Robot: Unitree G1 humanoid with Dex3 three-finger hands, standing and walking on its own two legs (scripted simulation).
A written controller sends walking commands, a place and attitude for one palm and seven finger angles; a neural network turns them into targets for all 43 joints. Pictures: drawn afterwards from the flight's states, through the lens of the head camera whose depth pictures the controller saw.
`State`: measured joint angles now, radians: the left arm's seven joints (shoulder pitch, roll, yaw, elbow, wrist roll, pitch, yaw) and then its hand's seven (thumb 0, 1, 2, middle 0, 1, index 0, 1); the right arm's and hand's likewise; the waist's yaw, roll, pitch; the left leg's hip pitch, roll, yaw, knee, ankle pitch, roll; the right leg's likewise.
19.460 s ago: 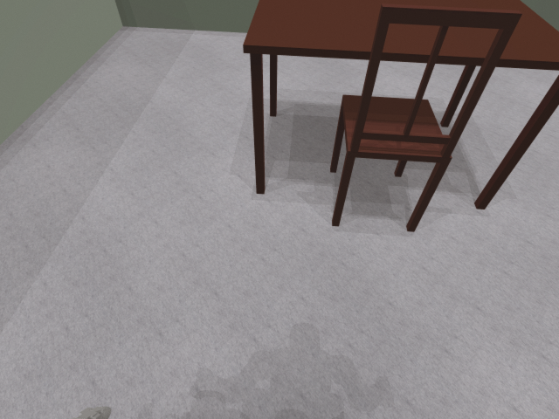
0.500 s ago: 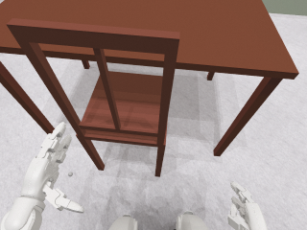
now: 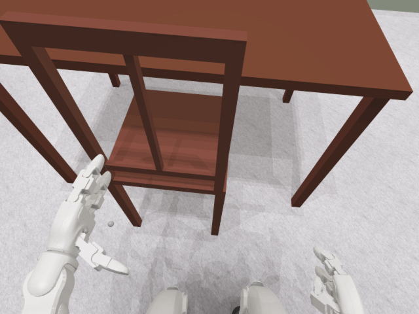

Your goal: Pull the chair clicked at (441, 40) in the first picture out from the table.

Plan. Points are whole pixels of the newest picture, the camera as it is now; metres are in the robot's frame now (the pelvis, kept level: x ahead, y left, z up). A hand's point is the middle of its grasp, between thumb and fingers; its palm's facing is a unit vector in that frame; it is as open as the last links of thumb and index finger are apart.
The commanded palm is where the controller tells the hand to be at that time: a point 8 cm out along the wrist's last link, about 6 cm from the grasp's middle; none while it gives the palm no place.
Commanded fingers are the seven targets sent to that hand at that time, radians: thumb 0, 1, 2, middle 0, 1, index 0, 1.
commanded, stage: aim the fingers beside a spindle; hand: left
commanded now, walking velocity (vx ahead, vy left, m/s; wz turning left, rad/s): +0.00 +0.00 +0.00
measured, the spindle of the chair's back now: (148, 124) +0.49 +0.16 +0.03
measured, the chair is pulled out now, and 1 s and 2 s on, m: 0.00 0.00 0.00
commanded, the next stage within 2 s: push the fingers through the gap in 1.62 s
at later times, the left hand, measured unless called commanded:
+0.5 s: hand (129, 206) +0.31 +0.17 +0.02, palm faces -0.11 -0.99 -0.05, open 16.9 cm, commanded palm +0.29 +0.22 +0.02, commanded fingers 0.00 -0.50 0.30 -0.06 -0.08 -0.06 -0.08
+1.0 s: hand (144, 192) +0.35 +0.15 +0.00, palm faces -0.11 -0.99 -0.04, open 16.9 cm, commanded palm +0.33 +0.20 +0.00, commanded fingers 0.00 -0.50 0.30 -0.06 -0.08 -0.06 -0.08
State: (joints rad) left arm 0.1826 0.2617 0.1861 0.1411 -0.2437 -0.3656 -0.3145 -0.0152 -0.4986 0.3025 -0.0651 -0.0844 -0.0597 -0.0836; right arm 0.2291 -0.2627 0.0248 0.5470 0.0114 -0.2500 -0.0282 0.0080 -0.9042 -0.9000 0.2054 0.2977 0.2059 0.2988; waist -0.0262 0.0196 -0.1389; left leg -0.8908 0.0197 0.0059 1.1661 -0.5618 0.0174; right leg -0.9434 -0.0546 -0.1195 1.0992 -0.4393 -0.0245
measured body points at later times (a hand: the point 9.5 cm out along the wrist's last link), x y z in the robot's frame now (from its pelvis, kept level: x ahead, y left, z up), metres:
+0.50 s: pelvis +0.00 +0.00 -0.01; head +0.10 +0.00 +0.43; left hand +0.31 +0.22 +0.02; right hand +0.17 -0.25 -0.10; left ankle +0.00 +0.11 -0.65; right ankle +0.05 -0.11 -0.65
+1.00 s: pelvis +0.00 +0.00 -0.02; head +0.11 +0.00 +0.41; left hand +0.35 +0.20 +0.00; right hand +0.15 -0.25 -0.13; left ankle +0.00 +0.11 -0.65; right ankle +0.05 -0.11 -0.65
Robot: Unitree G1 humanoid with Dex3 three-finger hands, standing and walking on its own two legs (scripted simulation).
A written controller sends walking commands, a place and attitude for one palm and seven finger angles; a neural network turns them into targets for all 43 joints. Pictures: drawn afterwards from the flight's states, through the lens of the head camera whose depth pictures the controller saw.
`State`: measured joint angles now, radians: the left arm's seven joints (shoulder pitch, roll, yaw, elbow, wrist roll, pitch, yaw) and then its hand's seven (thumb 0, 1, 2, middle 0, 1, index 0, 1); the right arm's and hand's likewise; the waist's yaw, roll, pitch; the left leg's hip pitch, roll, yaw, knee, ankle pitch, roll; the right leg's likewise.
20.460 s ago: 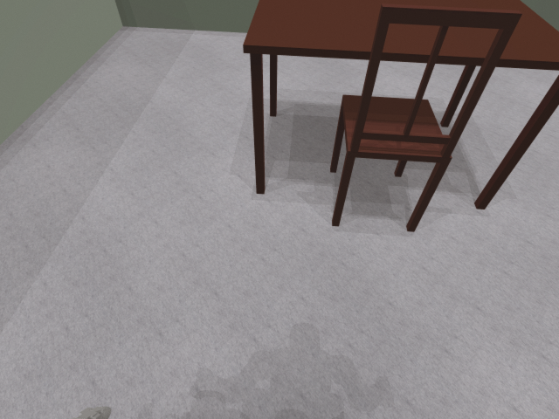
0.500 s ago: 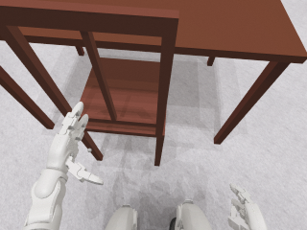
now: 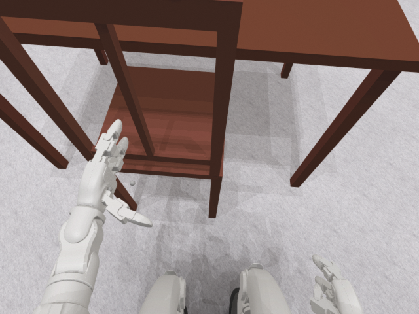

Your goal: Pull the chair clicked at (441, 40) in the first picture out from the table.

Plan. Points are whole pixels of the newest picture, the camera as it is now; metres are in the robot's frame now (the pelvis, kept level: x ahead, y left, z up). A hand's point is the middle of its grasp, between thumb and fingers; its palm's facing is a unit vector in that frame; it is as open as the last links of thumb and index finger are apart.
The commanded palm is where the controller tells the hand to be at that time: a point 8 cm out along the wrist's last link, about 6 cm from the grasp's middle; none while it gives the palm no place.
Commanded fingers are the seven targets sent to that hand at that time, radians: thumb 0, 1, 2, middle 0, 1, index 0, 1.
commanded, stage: aim the fingers beside a spindle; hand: left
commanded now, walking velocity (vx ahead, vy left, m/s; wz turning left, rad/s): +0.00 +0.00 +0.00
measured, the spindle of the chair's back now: (134, 106) +0.49 +0.16 +0.06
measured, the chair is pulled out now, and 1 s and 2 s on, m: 0.00 0.00 0.00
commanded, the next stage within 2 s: push the fingers through the gap in 0.62 s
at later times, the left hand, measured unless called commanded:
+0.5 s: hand (133, 183) +0.35 +0.15 +0.02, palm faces -0.09 -0.99 -0.05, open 16.9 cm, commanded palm +0.33 +0.21 +0.02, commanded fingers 0.00 -0.50 0.30 -0.06 -0.08 -0.06 -0.08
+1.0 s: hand (138, 171) +0.37 +0.14 +0.02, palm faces -0.10 -0.99 -0.06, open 16.9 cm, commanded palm +0.35 +0.20 +0.02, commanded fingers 0.00 -0.50 0.30 -0.06 -0.08 -0.06 -0.08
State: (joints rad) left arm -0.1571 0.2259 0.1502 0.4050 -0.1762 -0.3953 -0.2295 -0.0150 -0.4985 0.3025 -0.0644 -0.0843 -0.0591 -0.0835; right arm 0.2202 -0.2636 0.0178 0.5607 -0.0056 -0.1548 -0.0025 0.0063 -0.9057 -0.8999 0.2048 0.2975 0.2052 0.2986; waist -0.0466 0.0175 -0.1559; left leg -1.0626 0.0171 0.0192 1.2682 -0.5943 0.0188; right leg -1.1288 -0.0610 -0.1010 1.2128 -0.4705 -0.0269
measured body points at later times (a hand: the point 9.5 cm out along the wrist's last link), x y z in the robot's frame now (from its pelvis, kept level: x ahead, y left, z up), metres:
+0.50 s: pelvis +0.00 +0.00 +0.00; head +0.12 +0.00 +0.43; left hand +0.35 +0.21 +0.02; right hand +0.15 -0.25 -0.11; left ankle +0.00 +0.11 -0.63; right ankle +0.05 -0.11 -0.63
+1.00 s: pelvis +0.00 +0.00 -0.01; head +0.12 +0.00 +0.43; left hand +0.37 +0.20 +0.02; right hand +0.14 -0.25 -0.11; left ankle +0.00 +0.11 -0.63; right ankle +0.05 -0.11 -0.63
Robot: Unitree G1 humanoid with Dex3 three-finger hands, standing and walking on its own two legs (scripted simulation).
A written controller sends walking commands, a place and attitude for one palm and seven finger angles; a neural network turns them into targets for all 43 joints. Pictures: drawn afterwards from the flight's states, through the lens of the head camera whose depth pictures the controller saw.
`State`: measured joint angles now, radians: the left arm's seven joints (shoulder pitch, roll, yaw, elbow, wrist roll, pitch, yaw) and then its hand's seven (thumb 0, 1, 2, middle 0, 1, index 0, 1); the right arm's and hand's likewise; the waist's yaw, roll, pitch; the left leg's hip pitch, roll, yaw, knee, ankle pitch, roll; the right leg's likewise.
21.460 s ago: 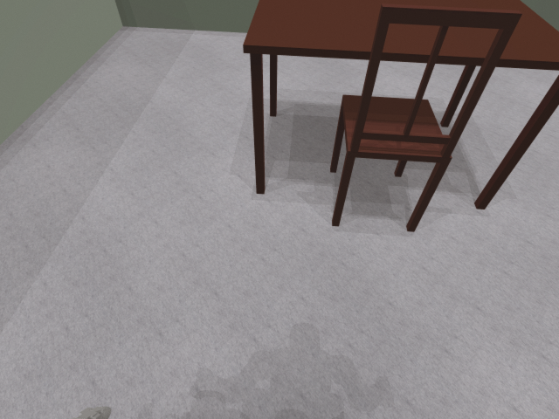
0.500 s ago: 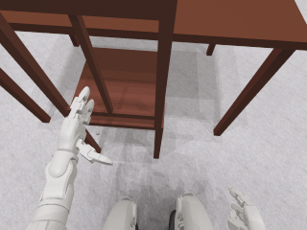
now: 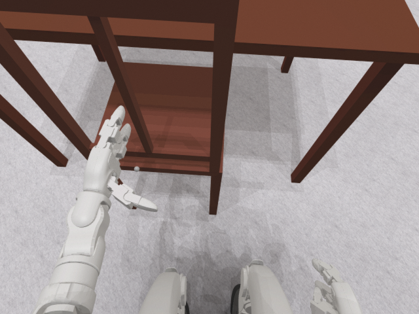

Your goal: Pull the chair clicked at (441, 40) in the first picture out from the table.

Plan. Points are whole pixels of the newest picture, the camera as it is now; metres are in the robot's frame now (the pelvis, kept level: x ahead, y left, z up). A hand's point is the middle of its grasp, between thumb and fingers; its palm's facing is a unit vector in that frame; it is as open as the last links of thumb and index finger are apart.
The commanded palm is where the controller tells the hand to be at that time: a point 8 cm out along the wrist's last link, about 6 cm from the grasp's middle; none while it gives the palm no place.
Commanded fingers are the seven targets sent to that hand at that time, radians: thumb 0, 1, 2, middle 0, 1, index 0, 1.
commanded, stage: push the fingers through the gap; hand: left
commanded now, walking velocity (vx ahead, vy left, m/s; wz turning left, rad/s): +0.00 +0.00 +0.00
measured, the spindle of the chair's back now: (131, 103) +0.50 +0.16 +0.06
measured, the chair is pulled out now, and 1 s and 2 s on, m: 0.00 0.00 0.00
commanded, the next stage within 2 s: hook a spindle and tug to test in 1.32 s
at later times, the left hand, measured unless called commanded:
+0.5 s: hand (138, 148) +0.41 +0.15 +0.03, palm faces -0.07 -1.00 -0.06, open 16.9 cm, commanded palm +0.40 +0.20 +0.03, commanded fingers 0.00 -0.50 0.30 -0.06 -0.08 -0.06 -0.08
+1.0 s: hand (142, 126) +0.47 +0.14 +0.02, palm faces -0.07 -1.00 -0.04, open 16.9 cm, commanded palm +0.44 +0.19 +0.02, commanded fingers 0.00 -0.50 0.30 -0.06 -0.08 -0.06 -0.08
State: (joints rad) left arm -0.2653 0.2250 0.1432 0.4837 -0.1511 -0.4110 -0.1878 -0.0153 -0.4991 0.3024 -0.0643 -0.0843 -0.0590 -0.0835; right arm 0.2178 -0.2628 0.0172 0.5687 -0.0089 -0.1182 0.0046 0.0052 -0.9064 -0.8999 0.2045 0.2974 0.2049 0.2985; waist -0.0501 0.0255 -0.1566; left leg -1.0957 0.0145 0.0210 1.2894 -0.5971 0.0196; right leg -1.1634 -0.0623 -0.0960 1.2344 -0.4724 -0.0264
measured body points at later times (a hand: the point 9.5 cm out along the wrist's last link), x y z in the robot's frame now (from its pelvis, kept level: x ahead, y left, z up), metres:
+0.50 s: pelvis -0.01 +0.00 +0.00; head +0.12 +0.00 +0.43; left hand +0.41 +0.20 +0.03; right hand +0.10 -0.26 -0.12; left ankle +0.01 +0.11 -0.62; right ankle +0.06 -0.11 -0.62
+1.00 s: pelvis -0.01 +0.01 -0.01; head +0.14 +0.02 +0.42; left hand +0.46 +0.20 +0.03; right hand +0.06 -0.26 -0.13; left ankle +0.01 +0.11 -0.62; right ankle +0.06 -0.11 -0.62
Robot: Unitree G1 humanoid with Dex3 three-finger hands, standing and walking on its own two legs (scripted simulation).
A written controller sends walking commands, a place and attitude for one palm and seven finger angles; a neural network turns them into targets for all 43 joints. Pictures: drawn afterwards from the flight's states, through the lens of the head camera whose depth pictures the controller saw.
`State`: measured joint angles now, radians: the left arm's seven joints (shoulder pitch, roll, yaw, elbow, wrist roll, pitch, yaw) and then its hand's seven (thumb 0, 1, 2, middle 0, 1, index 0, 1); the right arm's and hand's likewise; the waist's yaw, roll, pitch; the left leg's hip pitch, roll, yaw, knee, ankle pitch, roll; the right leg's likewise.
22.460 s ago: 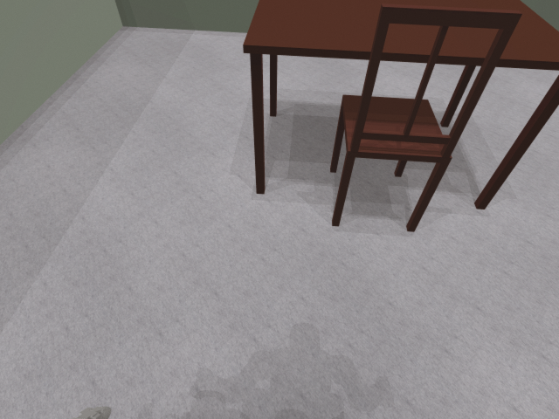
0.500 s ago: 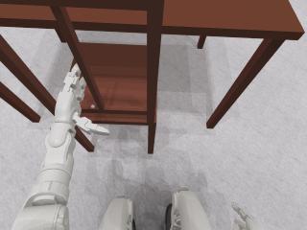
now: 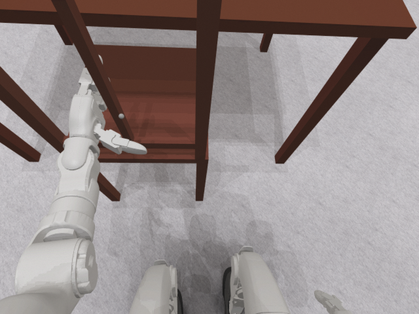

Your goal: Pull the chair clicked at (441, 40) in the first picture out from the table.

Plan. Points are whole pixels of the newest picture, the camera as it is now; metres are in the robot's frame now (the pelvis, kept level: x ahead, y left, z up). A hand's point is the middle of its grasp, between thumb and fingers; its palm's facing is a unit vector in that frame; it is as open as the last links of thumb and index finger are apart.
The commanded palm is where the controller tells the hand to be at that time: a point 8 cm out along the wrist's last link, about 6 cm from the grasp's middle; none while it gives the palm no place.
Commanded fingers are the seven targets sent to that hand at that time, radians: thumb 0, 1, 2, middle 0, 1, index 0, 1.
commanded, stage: push the fingers through the gap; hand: left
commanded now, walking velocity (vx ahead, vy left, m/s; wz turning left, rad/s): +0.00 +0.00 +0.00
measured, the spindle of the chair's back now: (106, 90) +0.50 +0.16 +0.07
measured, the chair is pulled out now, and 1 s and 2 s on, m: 0.00 0.00 0.04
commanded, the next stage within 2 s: hook a spindle and tug to test in 0.32 s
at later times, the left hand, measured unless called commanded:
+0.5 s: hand (123, 117) +0.47 +0.14 +0.03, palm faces -0.05 -1.00 -0.05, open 16.9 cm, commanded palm +0.44 +0.19 +0.03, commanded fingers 0.00 -0.50 0.30 -0.15 -0.35 -0.15 -0.35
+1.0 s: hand (124, 118) +0.47 +0.14 +0.03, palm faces -0.03 -1.00 -0.04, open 11.4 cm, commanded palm +0.44 +0.18 +0.03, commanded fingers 0.00 0.34 0.66 -0.50 -1.45 -0.50 -1.45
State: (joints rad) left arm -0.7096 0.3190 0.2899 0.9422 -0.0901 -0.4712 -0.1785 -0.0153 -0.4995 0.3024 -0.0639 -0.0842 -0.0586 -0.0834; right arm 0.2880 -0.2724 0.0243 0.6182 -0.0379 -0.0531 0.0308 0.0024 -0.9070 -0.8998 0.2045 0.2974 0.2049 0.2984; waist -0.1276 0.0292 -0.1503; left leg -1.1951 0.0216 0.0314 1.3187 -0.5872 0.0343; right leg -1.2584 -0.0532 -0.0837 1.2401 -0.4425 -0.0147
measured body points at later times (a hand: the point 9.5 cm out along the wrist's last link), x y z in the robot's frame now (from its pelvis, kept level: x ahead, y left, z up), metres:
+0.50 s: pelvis +0.00 +0.00 +0.00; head +0.15 +0.01 +0.43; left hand +0.47 +0.19 +0.04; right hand +0.08 -0.27 -0.12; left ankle +0.01 +0.10 -0.61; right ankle +0.07 -0.12 -0.61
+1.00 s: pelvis +0.00 -0.01 +0.00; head +0.15 +0.00 +0.43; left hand +0.46 +0.19 +0.03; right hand +0.08 -0.27 -0.12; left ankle +0.01 +0.10 -0.61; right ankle +0.07 -0.12 -0.61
